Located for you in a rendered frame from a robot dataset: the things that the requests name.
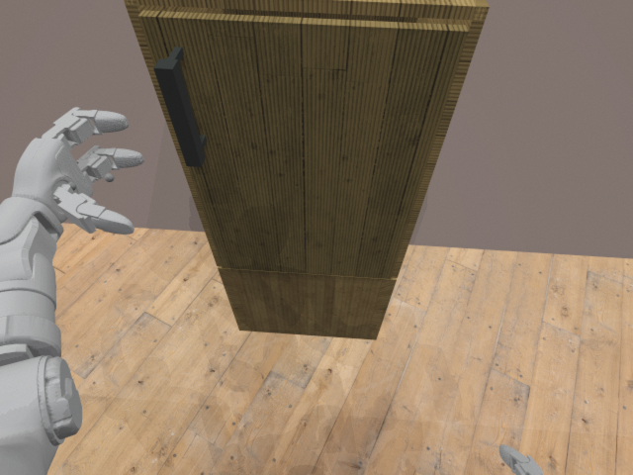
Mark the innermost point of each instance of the left robot hand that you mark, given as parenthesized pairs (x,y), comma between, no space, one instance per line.
(46,166)

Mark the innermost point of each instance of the handle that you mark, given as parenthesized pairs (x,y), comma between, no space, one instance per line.
(173,88)

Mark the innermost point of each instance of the right robot hand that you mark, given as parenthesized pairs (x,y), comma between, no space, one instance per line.
(519,464)

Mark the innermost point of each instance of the robot left upper arm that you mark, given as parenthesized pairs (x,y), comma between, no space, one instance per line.
(39,408)

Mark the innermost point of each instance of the cupboard door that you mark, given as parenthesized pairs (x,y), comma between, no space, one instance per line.
(318,132)

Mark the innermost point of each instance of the left robot forearm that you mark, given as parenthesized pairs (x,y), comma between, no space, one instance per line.
(29,231)

